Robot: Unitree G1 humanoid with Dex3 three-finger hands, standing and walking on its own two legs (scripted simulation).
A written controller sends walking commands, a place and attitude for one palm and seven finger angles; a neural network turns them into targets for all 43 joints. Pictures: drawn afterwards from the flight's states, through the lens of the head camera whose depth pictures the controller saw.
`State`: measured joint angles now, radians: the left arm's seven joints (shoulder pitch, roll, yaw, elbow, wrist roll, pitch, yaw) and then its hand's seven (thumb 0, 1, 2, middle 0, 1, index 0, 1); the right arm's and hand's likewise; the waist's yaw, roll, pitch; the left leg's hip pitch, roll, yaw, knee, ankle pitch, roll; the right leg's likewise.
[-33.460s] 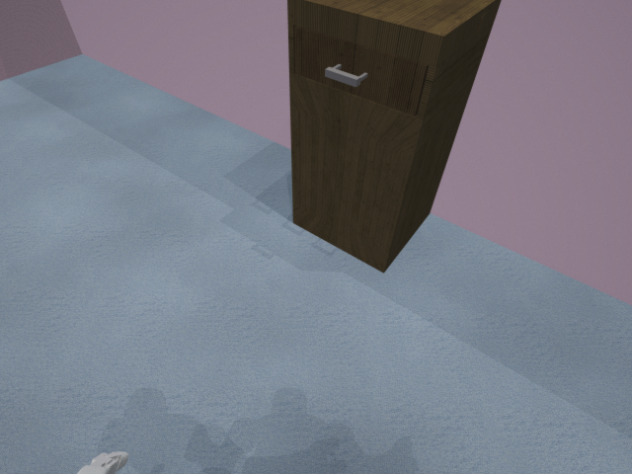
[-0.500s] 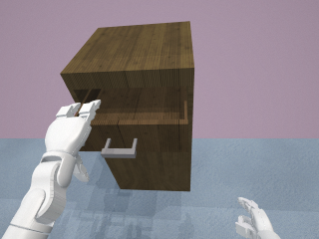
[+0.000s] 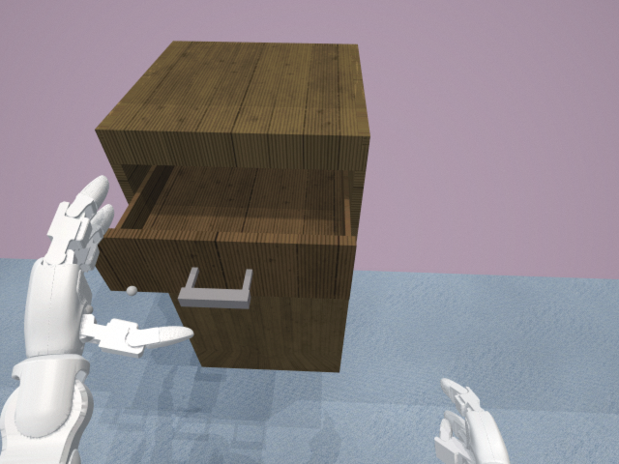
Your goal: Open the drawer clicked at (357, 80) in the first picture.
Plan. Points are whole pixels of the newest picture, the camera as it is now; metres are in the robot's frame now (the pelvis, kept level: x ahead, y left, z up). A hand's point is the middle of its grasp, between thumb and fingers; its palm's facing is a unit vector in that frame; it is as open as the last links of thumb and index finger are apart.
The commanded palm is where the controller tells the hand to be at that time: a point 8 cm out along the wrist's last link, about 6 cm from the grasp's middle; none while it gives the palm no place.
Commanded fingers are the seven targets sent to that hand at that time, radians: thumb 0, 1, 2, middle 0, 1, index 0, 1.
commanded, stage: draw the hand back to the body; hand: left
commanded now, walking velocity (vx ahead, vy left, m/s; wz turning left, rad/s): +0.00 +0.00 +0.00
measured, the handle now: (218, 286) +0.37 +0.19 +0.00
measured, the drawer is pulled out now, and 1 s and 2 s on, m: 0.18 0.18 0.18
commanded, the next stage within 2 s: step back with the hand held close in 0.72 s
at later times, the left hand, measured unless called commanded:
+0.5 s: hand (74, 335) +0.18 +0.24 +0.17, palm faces +0.43 -0.82 -0.39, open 9.3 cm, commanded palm +0.13 +0.28 +0.18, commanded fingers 0.00 0.90 0.90 -0.20 -0.30 -0.20 -0.30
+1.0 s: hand (65, 344) +0.17 +0.25 +0.17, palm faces +0.41 -0.80 -0.43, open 7.4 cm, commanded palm +0.10 +0.29 +0.18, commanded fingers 0.00 0.90 0.90 -0.20 -0.30 -0.20 -0.30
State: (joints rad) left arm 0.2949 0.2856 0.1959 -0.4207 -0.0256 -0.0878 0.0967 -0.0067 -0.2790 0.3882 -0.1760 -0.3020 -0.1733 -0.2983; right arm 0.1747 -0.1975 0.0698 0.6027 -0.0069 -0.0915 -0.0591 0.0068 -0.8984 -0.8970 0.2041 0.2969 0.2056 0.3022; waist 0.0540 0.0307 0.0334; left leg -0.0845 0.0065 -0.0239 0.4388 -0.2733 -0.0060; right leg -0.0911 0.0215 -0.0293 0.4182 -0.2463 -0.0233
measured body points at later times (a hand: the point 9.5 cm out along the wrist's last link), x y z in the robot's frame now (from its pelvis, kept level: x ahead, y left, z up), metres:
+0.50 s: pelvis +0.00 +0.00 +0.00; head -0.02 -0.02 +0.45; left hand +0.15 +0.29 +0.19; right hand +0.20 -0.21 -0.07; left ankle -0.02 +0.12 -0.74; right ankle -0.01 -0.10 -0.74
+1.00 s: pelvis -0.02 +0.01 +0.00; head -0.02 +0.00 +0.45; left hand +0.14 +0.29 +0.19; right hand +0.17 -0.23 -0.08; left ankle -0.02 +0.12 -0.74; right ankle -0.01 -0.10 -0.74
